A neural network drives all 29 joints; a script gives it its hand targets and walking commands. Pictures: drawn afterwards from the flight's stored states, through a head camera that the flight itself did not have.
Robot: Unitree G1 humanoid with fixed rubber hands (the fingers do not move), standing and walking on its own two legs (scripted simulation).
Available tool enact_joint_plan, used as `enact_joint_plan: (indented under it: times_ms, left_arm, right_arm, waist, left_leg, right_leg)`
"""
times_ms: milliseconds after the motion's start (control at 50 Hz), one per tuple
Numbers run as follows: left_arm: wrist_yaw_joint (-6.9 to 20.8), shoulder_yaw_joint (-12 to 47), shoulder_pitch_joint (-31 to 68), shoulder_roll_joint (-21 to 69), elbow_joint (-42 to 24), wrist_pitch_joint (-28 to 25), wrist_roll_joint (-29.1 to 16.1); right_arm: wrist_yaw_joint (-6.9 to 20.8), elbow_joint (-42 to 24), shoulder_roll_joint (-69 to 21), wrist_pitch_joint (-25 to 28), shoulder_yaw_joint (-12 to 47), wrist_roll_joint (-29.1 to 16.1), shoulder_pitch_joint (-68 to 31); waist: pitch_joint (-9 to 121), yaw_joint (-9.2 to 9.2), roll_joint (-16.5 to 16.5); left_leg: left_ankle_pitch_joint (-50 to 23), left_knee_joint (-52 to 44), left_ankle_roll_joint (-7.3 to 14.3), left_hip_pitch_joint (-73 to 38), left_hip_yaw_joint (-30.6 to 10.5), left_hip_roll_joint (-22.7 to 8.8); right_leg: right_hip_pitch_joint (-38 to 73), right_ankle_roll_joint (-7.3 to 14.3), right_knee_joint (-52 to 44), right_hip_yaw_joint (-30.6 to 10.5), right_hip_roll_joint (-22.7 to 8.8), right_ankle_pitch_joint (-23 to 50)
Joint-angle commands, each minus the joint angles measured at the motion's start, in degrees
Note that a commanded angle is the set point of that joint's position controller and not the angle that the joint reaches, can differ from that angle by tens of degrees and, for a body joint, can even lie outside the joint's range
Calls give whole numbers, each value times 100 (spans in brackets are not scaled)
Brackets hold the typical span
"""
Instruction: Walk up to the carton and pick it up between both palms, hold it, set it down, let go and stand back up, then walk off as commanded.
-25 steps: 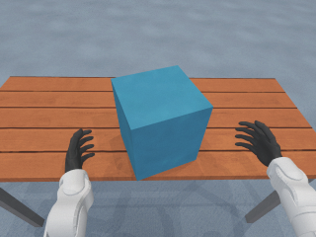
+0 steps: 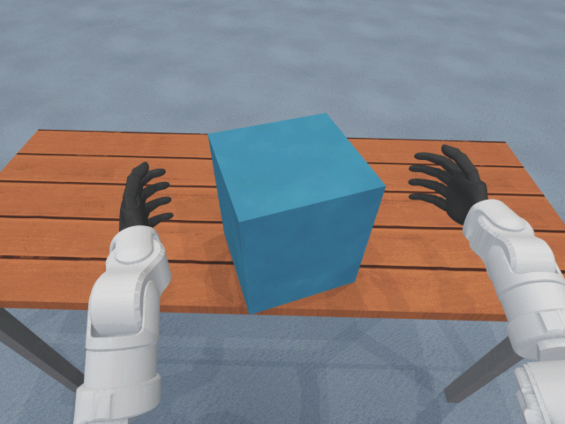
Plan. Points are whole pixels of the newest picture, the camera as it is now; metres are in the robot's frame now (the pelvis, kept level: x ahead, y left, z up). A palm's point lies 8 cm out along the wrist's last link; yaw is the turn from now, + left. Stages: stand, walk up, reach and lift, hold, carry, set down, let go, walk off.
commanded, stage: reach and lift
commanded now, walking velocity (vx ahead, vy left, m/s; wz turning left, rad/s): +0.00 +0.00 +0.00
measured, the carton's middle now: (287, 214) +0.45 +0.03 +0.03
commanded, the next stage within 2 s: none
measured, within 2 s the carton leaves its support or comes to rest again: neither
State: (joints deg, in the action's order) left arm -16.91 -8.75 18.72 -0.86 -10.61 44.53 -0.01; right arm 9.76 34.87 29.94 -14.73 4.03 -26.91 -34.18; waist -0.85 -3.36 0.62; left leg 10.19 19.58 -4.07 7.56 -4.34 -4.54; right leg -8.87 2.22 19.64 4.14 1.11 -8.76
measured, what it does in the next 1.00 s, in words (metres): stands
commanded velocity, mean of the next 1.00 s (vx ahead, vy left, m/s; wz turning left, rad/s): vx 0.00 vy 0.00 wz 0.00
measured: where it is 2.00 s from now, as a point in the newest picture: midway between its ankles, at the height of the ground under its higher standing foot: outside the picture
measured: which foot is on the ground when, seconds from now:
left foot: down 0.00-1.00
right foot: down 0.00-1.00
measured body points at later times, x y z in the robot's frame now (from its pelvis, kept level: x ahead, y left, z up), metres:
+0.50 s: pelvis +0.01 +0.00 +0.00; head +0.02 +0.00 +0.45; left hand +0.36 +0.22 +0.17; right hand +0.47 -0.18 +0.17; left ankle +0.01 +0.18 -0.75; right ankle +0.02 -0.10 -0.75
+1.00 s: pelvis +0.02 +0.00 +0.00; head +0.05 +0.00 +0.45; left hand +0.40 +0.23 +0.18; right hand +0.51 -0.15 +0.20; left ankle +0.01 +0.18 -0.75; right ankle +0.02 -0.10 -0.75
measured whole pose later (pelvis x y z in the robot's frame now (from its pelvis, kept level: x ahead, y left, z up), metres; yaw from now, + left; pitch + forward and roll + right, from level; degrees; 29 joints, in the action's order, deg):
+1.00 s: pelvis +0.02 +0.00 +0.00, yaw +0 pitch +4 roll -1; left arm -16.1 -12.4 41.9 -1.2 9.6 41.9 0.0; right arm 9.8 59.6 30.3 -16.3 10.7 -27.4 -62.9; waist 1.2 -8.7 0.8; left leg 10.7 19.3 -4.2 12.8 -4.3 -4.5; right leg -13.5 1.8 18.2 4.1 1.1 -8.8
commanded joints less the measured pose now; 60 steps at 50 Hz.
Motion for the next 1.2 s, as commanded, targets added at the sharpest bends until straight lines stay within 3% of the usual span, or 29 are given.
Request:
enact_joint_plan:
  times_ms: [0,120,140,160,260,280,300,320,420,440,500,520,580,660,700,720,740,800,820,840,900,920,940,1000,1040,1060,1140,1160,1180]
  left_arm:
    - [170,-283,2272,-458,459,-97,-210]
    - [47,-399,2687,-537,-298,-172,-29]
    - [33,-512,2538,-644,-149,-120,56]
    - [112,-370,2429,-519,383,-52,-138]
    - [160,-285,2909,-599,281,-57,-204]
    - [136,-601,2878,-772,586,-81,-96]
    - [174,-437,2993,-669,550,-82,-114]
    - [109,-581,3205,-837,945,-76,-116]
    - [69,-631,3500,-849,1144,-152,-37]
    - [97,-457,3419,-628,1180,-155,-120]
    - [62,-526,4026,-913,1043,-326,-258]
    - [87,-449,3812,-865,1486,-225,-174]
    - [110,-484,4004,-926,1011,-335,-228]
    - [73,-250,4383,-742,1379,-260,-377]
    - [61,-244,4230,-773,1419,-274,-248]
    - [54,-512,4187,-985,1638,-305,-131]
    - [82,-532,4533,-940,1897,-329,-122]
    - [114,-777,4289,-1104,1998,-415,2]
    - [51,-563,4806,-946,1540,-489,-221]
    - [19,-653,4843,-1087,1782,-472,-115]
    - [150,-563,4485,-945,1944,-439,-107]
    - [137,-733,4269,-857,2227,-400,16]
    - [151,-656,4524,-865,1953,-438,-1]
    - [162,-489,4566,-760,2294,-652,-218]
    - [197,-468,4579,-771,2276,-845,-232]
    - [194,-401,4494,-743,2365,-944,-179]
    - [293,-686,4133,-723,2657,-1157,141]
    - [329,-479,4043,-570,2646,-1278,31]
    - [347,-484,3996,-638,2513,-1391,-37]
  right_arm:
    - [-43,-288,1222,-83,-109,98,-2290]
    - [-46,-585,1424,96,-296,110,-2735]
    - [-69,-410,1423,69,-199,113,-2804]
    - [-89,-192,1549,44,-289,147,-2782]
    - [-87,32,1376,30,-285,83,-3259]
    - [-43,47,1311,-68,48,-24,-3297]
    - [-32,450,1381,-51,-45,-31,-3332]
    - [-18,523,1406,-70,20,-67,-3599]
    - [20,613,1441,-55,79,29,-4019]
    - [43,1012,1372,-89,23,47,-3844]
    - [68,646,1287,8,118,-9,-4462]
    - [82,1124,1389,-34,63,46,-4356]
    - [-6,814,1335,-8,67,94,-4482]
    - [36,1528,1598,-119,-151,80,-4763]
    - [55,1546,1376,-22,131,73,-4865]
    - [30,1429,1389,-64,344,-65,-4895]
    - [55,1801,1343,-101,408,-32,-4897]
    - [40,1530,1224,-67,524,-148,-4979]
    - [-14,1236,1378,73,176,1,-5358]
    - [-34,1220,1341,57,343,-90,-5473]
    - [-19,1640,1332,10,486,-297,-5274]
    - [1,1936,1241,-55,657,-301,-5164]
    - [-40,1883,1407,-29,268,-106,-5132]
    - [0,1881,1089,16,355,-82,-5147]
    - [1,1664,1011,146,452,43,-5264]
    - [21,1871,1079,194,359,24,-5053]
    - [34,2164,829,244,515,81,-4689]
    - [35,2384,797,327,286,187,-4549]
    - [40,1830,736,459,530,137,-4795]
  waist:
    - [1346,-360,-399]
    - [2132,-452,-21]
    - [2086,-655,-68]
    - [1902,-428,-271]
    - [2201,-377,11]
    - [2125,-643,-120]
    - [2062,-417,31]
    - [1994,-657,-172]
    - [2137,-734,-124]
    - [2032,-532,-61]
    - [2408,-817,-76]
    - [2248,-638,-67]
    - [2739,-684,-86]
    - [2390,-492,91]
    - [2691,-639,21]
    - [2753,-902,72]
    - [2522,-796,125]
    - [2662,-958,-113]
    - [3365,-751,-34]
    - [3260,-917,24]
    - [2967,-847,55]
    - [2896,-1023,-6]
    - [2852,-723,63]
    - [2792,-838,-32]
    - [3146,-880,-227]
    - [3108,-759,-17]
    - [2798,-954,-88]
    - [2803,-763,24]
    - [3215,-955,-89]
  left_leg:
    - [-504,-454,230,560,597,603]
    - [-1211,-321,47,214,650,561]
    - [-1331,-291,58,297,701,520]
    - [-1227,-287,129,216,649,523]
    - [-1235,-255,43,271,640,548]
    - [-1247,-284,115,373,730,557]
    - [-1264,-284,97,370,657,564]
    - [-1096,-296,162,540,690,549]
    - [-1146,-297,109,663,711,522]
    - [-1135,-281,101,644,643,535]
    - [-1088,-250,136,727,726,560]
    - [-1102,-236,129,667,642,551]
    - [-1629,-111,96,557,672,584]
    - [-1123,-189,-23,627,666,505]
    - [-1592,-61,-25,476,693,527]
    - [-1917,-1,7,597,753,562]
    - [-1688,-39,30,681,704,589]
    - [-1550,-127,63,928,774,590]
    - [-1810,32,-23,858,730,580]
    - [-1919,44,-28,948,772,610]
    - [-2225,46,-59,990,785,611]
    - [-2119,21,-11,902,832,604]
    - [-2149,43,-72,799,781,603]
    - [-1430,-11,16,1080,768,581]
    - [-1818,63,28,1159,822,587]
    - [-1847,55,-34,1197,824,608]
    - [-1863,27,11,1218,819,630]
    - [-1730,28,0,1207,797,623]
    - [-1987,87,-4,1172,836,604]
  right_leg:
    - [576,121,-374,-537,190,273]
    - [819,105,-207,-340,386,779]
    - [848,73,-142,-410,363,931]
    - [773,80,-213,-413,348,926]
    - [878,92,-205,-393,294,942]
    - [919,79,-260,-442,266,920]
    - [826,55,-191,-417,277,1037]
    - [748,69,-203,-444,262,753]
    - [899,100,-207,-400,326,791]
    - [849,94,-177,-375,346,849]
    - [888,-2,-155,-418,270,860]
    - [841,29,-134,-334,305,891]
    - [1161,-34,-61,-370,303,1512]
    - [726,70,-153,-241,386,781]
    - [883,44,-126,-226,399,1199]
    - [1089,-1,-96,-339,347,1566]
    - [1051,-8,-148,-317,310,1395]
    - [1325,-104,-70,-339,302,1527]
    - [1295,-32,131,-281,372,1866]
    - [1384,-59,85,-312,368,1995]
    - [1465,-94,151,-361,328,2513]
    - [1501,-101,41,-393,311,2402]
    - [1274,-92,15,-259,368,2151]
    - [907,-19,-54,-266,343,1100]
    - [1190,-62,64,-312,348,1899]
    - [1159,-45,90,-266,401,1887]
    - [1446,-131,86,-310,323,2086]
    - [1296,-116,78,-306,274,1820]
    - [1302,-91,125,-307,324,1980]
